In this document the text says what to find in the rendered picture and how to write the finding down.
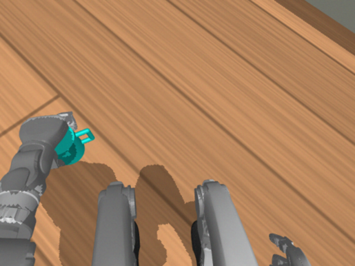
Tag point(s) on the mug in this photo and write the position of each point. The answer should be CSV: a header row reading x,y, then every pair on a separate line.
x,y
71,148

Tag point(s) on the left robot hand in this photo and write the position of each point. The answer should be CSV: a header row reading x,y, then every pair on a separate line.
x,y
49,129

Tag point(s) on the left robot arm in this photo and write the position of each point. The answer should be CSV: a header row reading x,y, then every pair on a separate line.
x,y
20,191

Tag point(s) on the right robot hand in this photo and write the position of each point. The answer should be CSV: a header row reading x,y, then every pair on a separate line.
x,y
295,256

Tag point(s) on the right robot foot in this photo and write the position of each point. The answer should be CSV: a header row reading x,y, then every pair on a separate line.
x,y
196,244

